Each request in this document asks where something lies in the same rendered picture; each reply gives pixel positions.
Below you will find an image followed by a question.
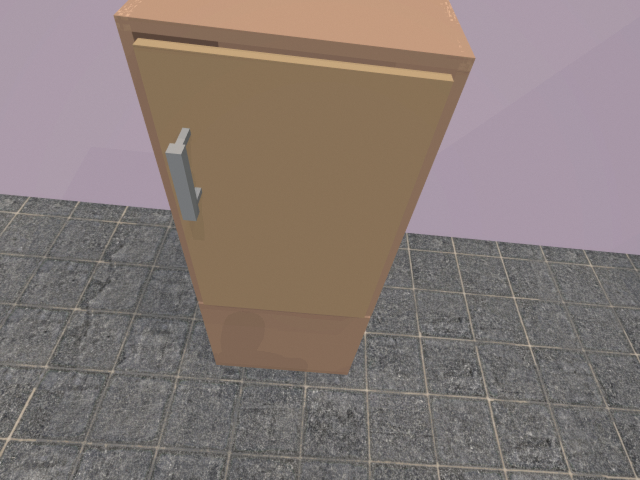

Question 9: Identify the cupboard door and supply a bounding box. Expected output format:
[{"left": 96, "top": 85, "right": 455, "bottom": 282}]
[{"left": 133, "top": 38, "right": 454, "bottom": 318}]

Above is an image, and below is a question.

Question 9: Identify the handle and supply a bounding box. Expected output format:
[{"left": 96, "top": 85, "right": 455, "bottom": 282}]
[{"left": 165, "top": 128, "right": 202, "bottom": 221}]

